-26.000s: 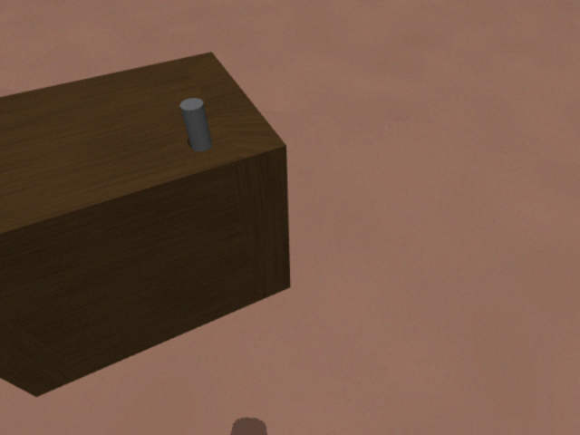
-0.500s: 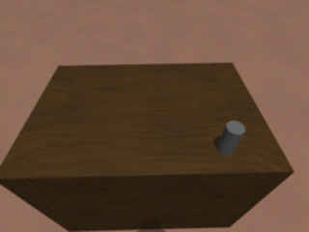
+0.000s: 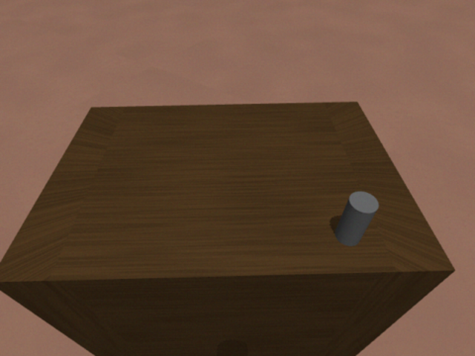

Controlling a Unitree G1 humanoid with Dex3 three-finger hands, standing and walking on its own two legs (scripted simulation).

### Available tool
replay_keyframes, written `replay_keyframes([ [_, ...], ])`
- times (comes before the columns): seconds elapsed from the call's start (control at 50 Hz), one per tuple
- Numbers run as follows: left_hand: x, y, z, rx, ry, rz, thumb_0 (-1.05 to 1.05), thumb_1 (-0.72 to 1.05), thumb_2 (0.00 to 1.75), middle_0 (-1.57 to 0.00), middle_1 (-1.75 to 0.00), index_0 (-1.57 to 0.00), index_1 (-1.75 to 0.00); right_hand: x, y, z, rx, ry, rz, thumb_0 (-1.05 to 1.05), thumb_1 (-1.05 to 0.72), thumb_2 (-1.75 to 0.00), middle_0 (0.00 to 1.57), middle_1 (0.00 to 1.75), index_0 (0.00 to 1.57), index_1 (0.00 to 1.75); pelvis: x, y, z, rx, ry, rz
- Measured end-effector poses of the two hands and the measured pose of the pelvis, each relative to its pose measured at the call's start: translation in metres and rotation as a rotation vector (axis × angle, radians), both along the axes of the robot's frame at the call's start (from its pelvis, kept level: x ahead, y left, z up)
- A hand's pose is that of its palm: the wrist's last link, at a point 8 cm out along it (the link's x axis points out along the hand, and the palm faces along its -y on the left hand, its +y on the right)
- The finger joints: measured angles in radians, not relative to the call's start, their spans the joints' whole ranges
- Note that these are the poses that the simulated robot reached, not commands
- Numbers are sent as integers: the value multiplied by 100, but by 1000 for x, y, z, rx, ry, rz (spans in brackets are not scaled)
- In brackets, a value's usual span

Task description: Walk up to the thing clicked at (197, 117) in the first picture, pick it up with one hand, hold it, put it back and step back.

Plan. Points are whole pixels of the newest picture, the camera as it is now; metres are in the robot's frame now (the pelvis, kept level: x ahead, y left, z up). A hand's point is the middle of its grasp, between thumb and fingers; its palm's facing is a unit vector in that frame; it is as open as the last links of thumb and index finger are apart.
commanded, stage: home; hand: right
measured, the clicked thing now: (355, 219) +0.40 -0.22 -0.02
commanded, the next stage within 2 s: stand in 0.10 s
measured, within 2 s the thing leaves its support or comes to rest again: neither
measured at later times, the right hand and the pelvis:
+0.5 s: hand out of the picture +0.06 -0.25 -0.16, palm faces -0.03 +0.94 -0.35, open 12.9 cm; pelvis +0.00 +0.00 +0.00, yaw +0 degrees
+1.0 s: hand out of the picture +0.07 -0.25 -0.16, palm faces -0.03 +0.94 -0.35, open 7.4 cm; pelvis +0.00 +0.00 +0.00, yaw +0 degrees
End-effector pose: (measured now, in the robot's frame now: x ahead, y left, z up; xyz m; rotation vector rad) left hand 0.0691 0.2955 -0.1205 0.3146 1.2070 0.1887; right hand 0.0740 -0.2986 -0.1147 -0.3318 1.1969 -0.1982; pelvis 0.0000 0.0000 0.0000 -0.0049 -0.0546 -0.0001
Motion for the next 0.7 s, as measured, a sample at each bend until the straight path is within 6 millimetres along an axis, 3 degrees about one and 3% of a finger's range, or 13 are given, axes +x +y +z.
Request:
replay_keyframes([
  [0.32,-23,3,-3,-2,55,19,1,91,90,-21,-29,-21,-30,-18,0,-2,1,49,-12,-1,45,-13,10,12,11,12,-5,1,0,1,5,4],
  [0.42,-24,3,-4,-3,57,18,1,91,90,-21,-30,-21,-30,-18,1,-3,3,52,-11,-1,22,-36,16,21,16,21,-4,1,0,1,6,4],
  [0.54,-20,3,-3,-3,44,17,1,91,90,-21,-30,-21,-30,-14,3,-3,6,42,-7,0,-19,-68,19,27,19,27,-4,2,0,2,6,4],
  [0.7,-14,2,-2,-3,29,14,1,91,90,-21,-30,-21,-30,-9,4,-3,10,29,-2,0,-69,-85,20,29,20,29,-3,2,0,2,7,6],
])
